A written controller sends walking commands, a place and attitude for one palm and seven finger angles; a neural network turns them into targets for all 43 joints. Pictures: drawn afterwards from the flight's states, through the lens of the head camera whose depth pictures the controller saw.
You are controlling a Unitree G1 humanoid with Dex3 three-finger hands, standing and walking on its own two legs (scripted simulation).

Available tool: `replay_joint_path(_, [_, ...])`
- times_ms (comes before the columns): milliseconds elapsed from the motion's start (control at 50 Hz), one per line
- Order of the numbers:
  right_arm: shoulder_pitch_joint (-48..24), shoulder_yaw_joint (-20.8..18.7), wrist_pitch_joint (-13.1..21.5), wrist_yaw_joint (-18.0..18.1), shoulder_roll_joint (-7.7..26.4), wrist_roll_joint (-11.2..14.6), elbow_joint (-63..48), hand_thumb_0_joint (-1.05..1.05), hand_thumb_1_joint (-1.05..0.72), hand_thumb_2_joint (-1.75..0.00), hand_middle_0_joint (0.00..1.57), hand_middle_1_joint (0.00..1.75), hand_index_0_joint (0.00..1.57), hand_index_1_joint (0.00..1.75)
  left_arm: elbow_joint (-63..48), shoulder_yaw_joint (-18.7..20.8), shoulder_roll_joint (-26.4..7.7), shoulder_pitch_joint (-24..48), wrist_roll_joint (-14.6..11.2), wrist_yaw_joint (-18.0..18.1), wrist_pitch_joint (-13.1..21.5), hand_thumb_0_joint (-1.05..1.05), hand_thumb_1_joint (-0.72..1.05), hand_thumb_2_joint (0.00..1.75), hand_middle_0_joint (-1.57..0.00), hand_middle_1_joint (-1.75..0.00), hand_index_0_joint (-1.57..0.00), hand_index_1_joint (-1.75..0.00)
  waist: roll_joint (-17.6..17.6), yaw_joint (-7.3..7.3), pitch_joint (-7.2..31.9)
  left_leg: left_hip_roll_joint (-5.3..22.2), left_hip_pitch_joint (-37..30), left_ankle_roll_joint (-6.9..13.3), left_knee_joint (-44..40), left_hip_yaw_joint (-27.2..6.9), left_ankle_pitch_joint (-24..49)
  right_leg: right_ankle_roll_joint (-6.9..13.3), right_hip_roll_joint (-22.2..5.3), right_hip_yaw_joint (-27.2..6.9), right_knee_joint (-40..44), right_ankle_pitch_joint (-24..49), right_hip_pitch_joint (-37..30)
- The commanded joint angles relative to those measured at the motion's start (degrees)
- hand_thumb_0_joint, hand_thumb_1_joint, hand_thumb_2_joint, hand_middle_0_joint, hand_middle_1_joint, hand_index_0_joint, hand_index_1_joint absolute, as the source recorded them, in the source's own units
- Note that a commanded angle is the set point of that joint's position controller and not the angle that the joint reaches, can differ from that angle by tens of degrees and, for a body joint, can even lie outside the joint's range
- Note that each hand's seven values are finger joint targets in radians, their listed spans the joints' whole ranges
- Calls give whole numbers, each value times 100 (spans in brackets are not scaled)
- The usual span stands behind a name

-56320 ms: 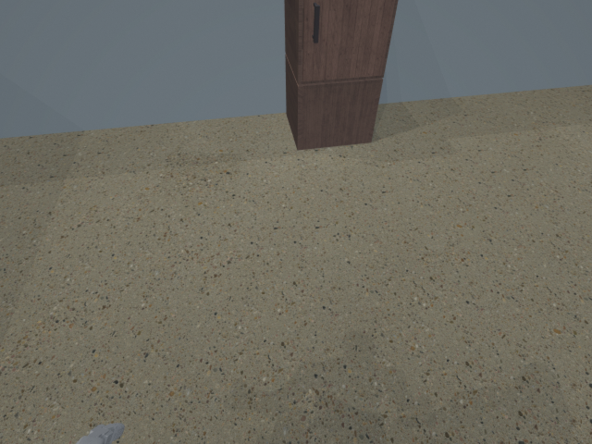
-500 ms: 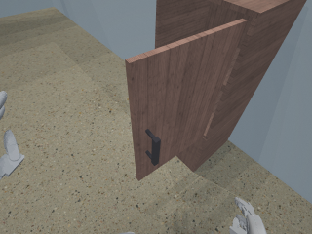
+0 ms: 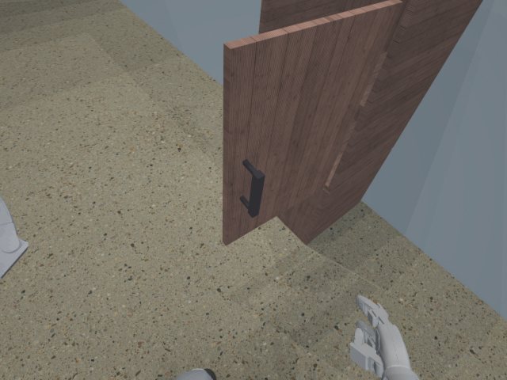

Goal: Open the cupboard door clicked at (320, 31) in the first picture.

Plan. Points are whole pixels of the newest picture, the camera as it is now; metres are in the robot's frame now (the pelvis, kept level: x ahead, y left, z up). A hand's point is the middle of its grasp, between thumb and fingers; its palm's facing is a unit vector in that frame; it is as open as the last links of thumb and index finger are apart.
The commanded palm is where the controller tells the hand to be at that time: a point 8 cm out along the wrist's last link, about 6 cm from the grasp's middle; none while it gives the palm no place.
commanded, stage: stop stepping back and stand still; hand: left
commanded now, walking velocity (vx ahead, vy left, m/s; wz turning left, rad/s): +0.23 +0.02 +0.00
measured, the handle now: (250, 189) +0.50 +0.06 -0.07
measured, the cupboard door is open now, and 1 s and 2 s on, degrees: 86 86 86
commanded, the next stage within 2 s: let the arm hang, fingers relaxed in 0.86 s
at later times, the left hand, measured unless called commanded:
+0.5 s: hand (85, 319) +0.15 +0.19 +0.15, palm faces +0.38 -0.81 -0.44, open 7.4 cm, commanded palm +0.07 +0.24 +0.18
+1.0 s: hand (71, 375) +0.11 +0.19 +0.13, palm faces +0.31 -0.82 -0.48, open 7.4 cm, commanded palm none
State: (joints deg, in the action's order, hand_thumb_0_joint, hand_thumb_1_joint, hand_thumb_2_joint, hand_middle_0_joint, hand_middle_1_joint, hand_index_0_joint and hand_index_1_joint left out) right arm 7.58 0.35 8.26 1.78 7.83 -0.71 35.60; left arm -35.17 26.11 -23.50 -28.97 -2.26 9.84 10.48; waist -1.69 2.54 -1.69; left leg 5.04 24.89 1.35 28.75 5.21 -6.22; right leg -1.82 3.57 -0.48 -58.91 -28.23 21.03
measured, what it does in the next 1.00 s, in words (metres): walks backwards: right foot, then left foot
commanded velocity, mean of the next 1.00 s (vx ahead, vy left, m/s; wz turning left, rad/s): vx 0.14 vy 0.10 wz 0.00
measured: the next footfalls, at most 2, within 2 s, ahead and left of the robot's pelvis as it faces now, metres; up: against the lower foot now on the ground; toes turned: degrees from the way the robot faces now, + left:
right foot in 0.14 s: -0.09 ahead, -0.14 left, +0.00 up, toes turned +0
left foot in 0.38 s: +0.00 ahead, +0.04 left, +0.00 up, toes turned +1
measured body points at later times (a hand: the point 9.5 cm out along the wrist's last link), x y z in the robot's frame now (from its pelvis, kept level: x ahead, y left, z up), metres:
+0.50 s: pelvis -0.09 -0.05 -0.01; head -0.11 -0.06 +0.44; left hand +0.12 +0.24 +0.17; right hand +0.02 -0.34 -0.10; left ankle -0.04 +0.04 -0.73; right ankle -0.16 -0.13 -0.72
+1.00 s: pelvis -0.12 -0.04 +0.00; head -0.10 -0.05 +0.45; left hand +0.08 +0.24 +0.16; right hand +0.04 -0.30 -0.09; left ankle -0.09 +0.08 -0.74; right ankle -0.12 -0.13 -0.73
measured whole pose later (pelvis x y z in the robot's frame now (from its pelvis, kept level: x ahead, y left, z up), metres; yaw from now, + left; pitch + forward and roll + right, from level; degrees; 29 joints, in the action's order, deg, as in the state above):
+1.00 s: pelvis -0.12 -0.04 +0.00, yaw -1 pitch +0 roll +1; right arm 11.5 -1.7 8.2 1.8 14.8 -0.5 38.9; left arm -20.1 17.0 -21.7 -26.4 1.0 7.1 12.5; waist 0.0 0.4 -1.5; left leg 0.8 15.8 0.5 28.4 3.3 -12.7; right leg 2.0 -0.7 5.5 -33.1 -17.1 15.7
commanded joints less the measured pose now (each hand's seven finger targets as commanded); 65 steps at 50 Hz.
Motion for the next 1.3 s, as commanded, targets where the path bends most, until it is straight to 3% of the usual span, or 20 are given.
replay_joint_path(0, [-66, -354, 325, 109, 1055, 11, -687, 0, -90, -90, 20, 30, 20, 30, -978, 373, -785, 196, -85, 67, 306, 0, 90, 90, -20, -30, -20, -30, 1678, -328, 1090, 1090, -1443, 474, -1685, -1222, -1186, 73, -15, 338, 1637, -382, -293])
replay_joint_path(80, [-43, -284, 137, 104, 955, 72, -921, 0, -90, -90, 20, 30, 20, 30, -906, 761, -1117, -505, -153, 7, 322, 0, 90, 90, -20, -30, -20, -30, 1425, -272, 1141, 99, -1102, -142, -1175, -240, -1877, 383, -30, 783, 4243, 532, -1445])
replay_joint_path(120, [-90, -235, -68, 90, 872, 45, -933, 0, -90, -90, 20, 30, 20, 30, -929, 1129, -1589, -742, -188, -28, 404, 0, 90, 90, -20, -30, -20, -30, -232, -263, 1033, -293, -1123, -257, 982, -55, -1085, 883, -1428, -939, 4853, 1072, -414])
replay_joint_path(160, [-175, -129, -105, 71, 917, 42, -994, 0, -90, -90, 20, 30, 20, 30, -1084, 1489, -1963, -600, -187, 112, 533, 0, 90, 90, -20, -30, -20, -30, -399, -139, 1158, -306, 407, -201, 2197, -162, -1401, 1060, -2312, -1353, 4376, 4439, -1394])
replay_joint_path(200, [-61, -198, -83, 124, 917, 214, -939, 0, -90, -90, 20, 30, 20, 30, -552, 1077, -1414, -766, -154, 77, 421, 0, 90, 90, -20, -30, -20, -30, -1179, -235, 1225, -423, 1359, -163, 2160, -199, -1345, 483, -1824, -810, 3381, 6723, -2862])
replay_joint_path(280, [-137, -179, -84, 239, 1018, 131, -707, 0, -90, -90, 20, 30, 20, 30, 279, 674, -1129, -166, -18, 89, 425, 0, 90, 90, -20, -30, -20, -30, -234, -335, 538, -633, -33, -5, 803, 235, -887, 549, -1679, -535, 3227, 6079, -1673])
replay_joint_path(360, [19, -388, -96, 271, 1336, 183, -618, 0, -90, -90, 20, 30, 20, 30, 532, 277, -1057, 429, -64, 62, 437, 0, 90, 90, -20, -30, -20, -30, -87, -511, 914, -398, -2062, 462, -57, -161, 926, -298, -1117, -162, 1742, 5743, -698])
replay_joint_path(420, [188, -419, -41, 136, 1265, 110, -711, 0, -90, -90, 20, 30, 20, 30, -60, 438, -1159, 196, 47, 119, 529, 0, 90, 90, -20, -30, -20, -30, 1191, -310, 1031, 1029, -2699, 1333, -244, -2033, 2905, -193, -429, -12, 566, -95, 775])
replay_joint_path(520, [-153, -324, 82, 225, 1159, 79, -804, 0, -90, -90, 20, 30, 20, 30, -575, 867, -1358, -256, 101, 112, 468, 0, 90, 90, -20, -30, -20, -30, 1190, -225, 9, 409, 1114, 451, -1169, -954, -2657, 250, -498, 476, 2543, 553, -1980])
replay_joint_path(540, [-140, -346, 50, 258, 1113, 89, -888, 0, -90, -90, 20, 30, 20, 30, -447, 942, -1396, -385, 122, 112, 502, 0, 90, 90, -20, -30, -20, -30, 883, -228, -67, 32, 1506, 229, -514, -631, -3075, 447, -700, -65, 3052, 310, -2045])
replay_joint_path(580, [-128, -443, -79, 215, 1053, 59, -886, 0, -90, -90, 20, 30, 20, 30, -113, 900, -1327, -275, 90, 97, 499, 0, 90, 90, -20, -30, -20, -30, -1090, -186, -218, -654, 1460, -134, 2986, -334, -2530, 1257, -2581, -3588, 5276, -2219, -479])
replay_joint_path(600, [8, -505, -85, 181, 1198, 11, -740, 0, -90, -90, 20, 30, 20, 30, 61, 666, -1103, -52, 90, 59, 553, 0, 90, 90, -20, -30, -20, -30, -855, -346, -608, -582, 1410, -203, 3904, -746, -1932, 1151, -2672, -3683, 5579, -2058, 194])
replay_joint_path(700, [191, -293, -54, 239, 1003, 55, -541, 0, -90, -90, 20, 30, 20, 30, 1087, 369, -849, 353, 119, -80, 738, 0, 90, 90, -20, -30, -20, -30, -97, -431, 4, -271, 976, -204, 3126, -445, -728, 775, -1738, -916, 4447, 1838, -742])
replay_joint_path(840, [-81, -301, 206, 281, 961, 34, -764, 0, -90, -90, 20, 30, 20, 30, 18, 255, -962, 435, 151, 91, 615, 0, 90, 90, -20, -30, -20, -30, -1066, -63, 600, -569, -516, 12, 402, 213, -881, 495, -1618, -686, 4101, 3209, -1606])
replay_joint_path(920, [18, -354, 188, 285, 1073, 46, -904, 0, -90, -90, 20, 30, 20, 30, -948, 558, -1149, 302, 69, 156, 637, 0, 90, 90, -20, -30, -20, -30, 290, -196, 970, -86, -1788, 115, -708, -451, 232, 279, -1113, -420, 3340, 2562, -1280])
replay_joint_path(940, [3, -565, 299, -284, 2283, -35, 534, 0, -90, -90, 20, 30, 20, 30, 4133, -2083, 150, 185, 597, -776, -378, 0, 90, 90, -20, -30, -20, -30, 856, -549, 615, 409, -1448, 350, 246, -1110, 2214, 177, -1152, 229, 1987, 3296, -138])
replay_joint_path(1020, [419, -342, -405, -179, 1648, -130, 205, 0, -90, -90, 20, 30, 20, 30, 4386, -2118, 556, 626, 443, -854, -1037, 0, 90, 90, -20, -30, -20, -30, 1065, -405, 925, 1143, -1331, 1020, -395, -1926, 4083, 116, -409, -60, 549, -585, 244])
replay_joint_path(1140, [-94, -258, -661, -157, 1383, -30, 505, 0, -90, -90, 20, 30, 20, 30, 6557, -2203, -62, 1021, 425, -889, -961, 0, 90, 90, -20, -30, -20, -30, -586, -106, 805, -147, -747, 130, 234, -740, 266, 324, -994, -913, 3428, 2417, -1261])
replay_joint_path(1180, [264, -170, -808, -207, 1072, -28, 818, 0, -90, -90, 20, 30, 20, 30, 7066, -2339, -61, 1387, 372, -908, -991, 0, 90, 90, -20, -30, -20, -30, -73, -460, 345, -482, -1057, -112, 182, -516, -1211, 704, -1697, -1293, 3948, 1800, -340])
replay_joint_path(1280, [454, -156, -935, -129, 895, -95, 1563, 0, -90, -90, 20, 30, 20, 30, 8130, -2380, 467, 1514, 336, -856, -1009, 0, 90, 90, -20, -30, -20, -30, 556, -473, -120, -196, -1538, -47, -213, -833, -868, 565, -1000, -834, 4266, 305, 265])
